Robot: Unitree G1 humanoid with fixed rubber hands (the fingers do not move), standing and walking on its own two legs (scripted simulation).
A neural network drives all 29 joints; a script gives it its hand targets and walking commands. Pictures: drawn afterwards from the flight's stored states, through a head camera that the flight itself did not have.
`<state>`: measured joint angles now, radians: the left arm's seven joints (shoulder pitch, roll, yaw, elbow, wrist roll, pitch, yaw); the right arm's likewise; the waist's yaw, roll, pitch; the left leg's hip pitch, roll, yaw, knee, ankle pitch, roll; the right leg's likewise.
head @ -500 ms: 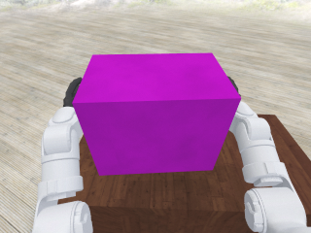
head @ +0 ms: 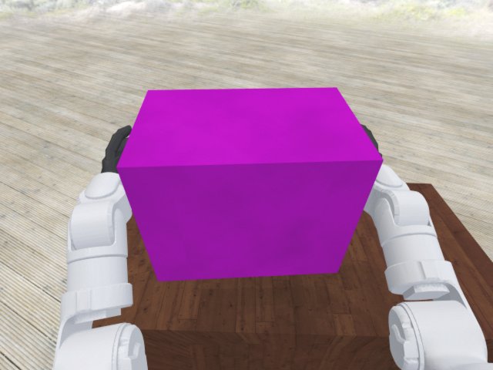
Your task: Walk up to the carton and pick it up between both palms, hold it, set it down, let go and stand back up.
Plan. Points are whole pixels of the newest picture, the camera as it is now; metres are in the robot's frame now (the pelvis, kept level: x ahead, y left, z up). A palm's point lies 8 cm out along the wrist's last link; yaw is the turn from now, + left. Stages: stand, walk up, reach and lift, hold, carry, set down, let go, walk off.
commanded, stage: hold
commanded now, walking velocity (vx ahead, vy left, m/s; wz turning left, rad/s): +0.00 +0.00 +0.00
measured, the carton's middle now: (246, 185) +0.35 +0.00 +0.18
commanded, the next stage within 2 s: none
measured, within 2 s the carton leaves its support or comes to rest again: neither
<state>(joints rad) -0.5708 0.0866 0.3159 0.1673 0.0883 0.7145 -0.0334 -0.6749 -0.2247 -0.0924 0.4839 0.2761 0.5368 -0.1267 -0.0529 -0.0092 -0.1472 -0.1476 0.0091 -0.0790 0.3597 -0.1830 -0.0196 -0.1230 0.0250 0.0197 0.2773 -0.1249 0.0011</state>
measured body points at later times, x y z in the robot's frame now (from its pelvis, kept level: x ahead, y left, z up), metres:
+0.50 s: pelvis +0.00 +0.00 +0.00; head -0.06 +0.02 +0.45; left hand +0.37 +0.19 +0.20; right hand +0.38 -0.20 +0.21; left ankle +0.01 +0.13 -0.75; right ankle +0.02 -0.12 -0.75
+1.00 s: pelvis +0.00 +0.00 +0.00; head -0.07 +0.02 +0.44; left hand +0.37 +0.20 +0.21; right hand +0.37 -0.20 +0.21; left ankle +0.01 +0.13 -0.75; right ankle +0.02 -0.12 -0.75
